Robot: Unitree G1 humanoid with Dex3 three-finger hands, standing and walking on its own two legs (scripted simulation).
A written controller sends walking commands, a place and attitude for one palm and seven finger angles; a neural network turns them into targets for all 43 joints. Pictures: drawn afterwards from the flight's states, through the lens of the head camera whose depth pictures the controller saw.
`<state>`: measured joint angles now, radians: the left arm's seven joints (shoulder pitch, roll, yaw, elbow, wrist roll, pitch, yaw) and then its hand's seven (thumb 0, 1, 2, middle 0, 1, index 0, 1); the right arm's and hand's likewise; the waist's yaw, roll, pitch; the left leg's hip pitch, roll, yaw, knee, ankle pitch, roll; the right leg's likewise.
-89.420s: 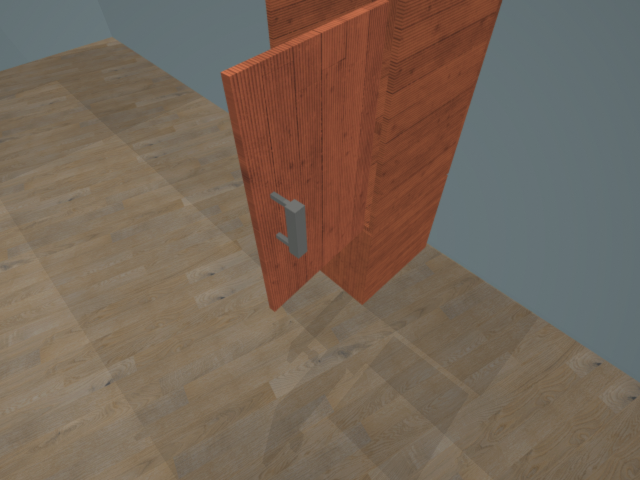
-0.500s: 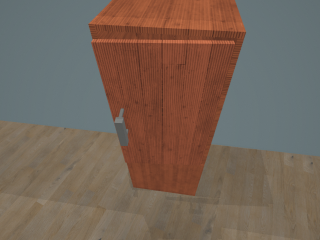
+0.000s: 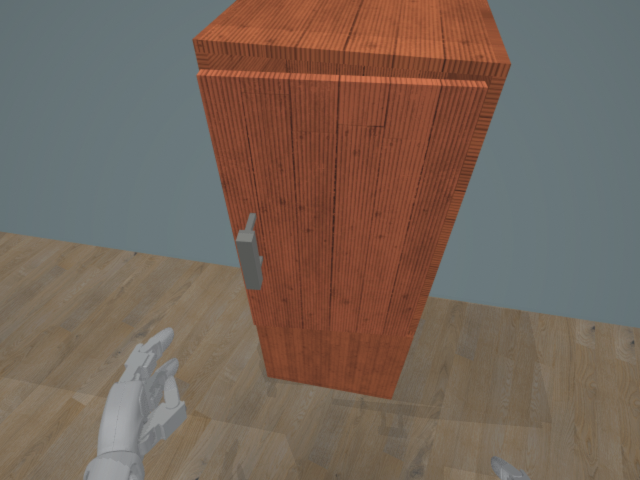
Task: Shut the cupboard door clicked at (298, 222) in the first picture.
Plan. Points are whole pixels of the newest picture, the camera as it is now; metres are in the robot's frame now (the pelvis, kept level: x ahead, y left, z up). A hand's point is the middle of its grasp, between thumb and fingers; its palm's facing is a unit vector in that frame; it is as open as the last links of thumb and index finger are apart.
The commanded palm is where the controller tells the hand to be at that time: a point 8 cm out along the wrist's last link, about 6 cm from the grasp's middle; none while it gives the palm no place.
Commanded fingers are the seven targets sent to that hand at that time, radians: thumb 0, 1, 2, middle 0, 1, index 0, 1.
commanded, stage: raise the hand and make a fist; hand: left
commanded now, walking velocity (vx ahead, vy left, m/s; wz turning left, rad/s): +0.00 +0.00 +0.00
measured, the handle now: (253, 251) +0.49 +0.13 -0.02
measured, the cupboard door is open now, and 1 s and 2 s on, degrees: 6 6 6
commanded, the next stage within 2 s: bring the fist close to the handle in 1.74 s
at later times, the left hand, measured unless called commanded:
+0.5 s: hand (206, 432) +0.20 +0.15 -0.03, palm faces -0.13 -0.99 -0.04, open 4.9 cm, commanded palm +0.15 +0.22 -0.04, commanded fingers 0.00 0.90 0.90 -0.82 -0.98 -0.82 -0.98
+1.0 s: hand (169, 413) +0.21 +0.20 -0.03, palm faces -0.03 -1.00 -0.03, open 3.1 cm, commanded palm +0.19 +0.25 -0.03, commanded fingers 0.00 0.90 0.90 -1.28 -1.48 -1.28 -1.48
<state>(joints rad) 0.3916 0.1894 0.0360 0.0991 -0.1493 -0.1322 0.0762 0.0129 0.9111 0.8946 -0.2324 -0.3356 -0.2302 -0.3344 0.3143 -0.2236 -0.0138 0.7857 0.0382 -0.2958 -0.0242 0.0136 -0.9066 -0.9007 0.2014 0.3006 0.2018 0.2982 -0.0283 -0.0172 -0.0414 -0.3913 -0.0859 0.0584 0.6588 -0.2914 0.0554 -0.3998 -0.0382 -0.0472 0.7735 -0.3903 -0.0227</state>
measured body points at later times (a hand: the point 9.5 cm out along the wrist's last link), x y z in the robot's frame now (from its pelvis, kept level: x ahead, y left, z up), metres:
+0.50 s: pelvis -0.01 -0.02 -0.10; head +0.06 -0.02 +0.35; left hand +0.20 +0.21 -0.03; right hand +0.20 -0.24 -0.17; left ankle +0.03 +0.08 -0.72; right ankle +0.02 -0.10 -0.72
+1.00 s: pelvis +0.00 +0.02 -0.08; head +0.07 +0.04 +0.36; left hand +0.21 +0.25 -0.02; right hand +0.19 -0.21 -0.14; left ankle +0.03 +0.08 -0.72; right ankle +0.02 -0.10 -0.72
